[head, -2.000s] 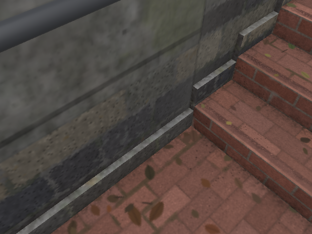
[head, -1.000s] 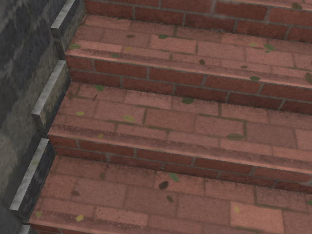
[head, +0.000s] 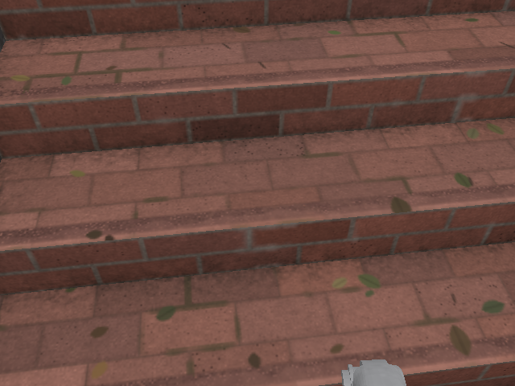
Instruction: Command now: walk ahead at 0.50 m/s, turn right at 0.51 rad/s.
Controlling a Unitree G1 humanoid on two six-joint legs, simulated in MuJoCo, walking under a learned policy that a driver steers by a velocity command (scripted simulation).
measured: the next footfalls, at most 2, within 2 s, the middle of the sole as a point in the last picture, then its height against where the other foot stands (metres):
right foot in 0.22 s outside the picture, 0.15 m higher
left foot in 0.64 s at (256, 328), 0.15 m higher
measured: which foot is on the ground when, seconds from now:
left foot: down 0.00-0.22, up 0.24-0.62, down 0.64-1.00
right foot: up 0.00-0.20, down 0.22-0.70, up 0.72-1.00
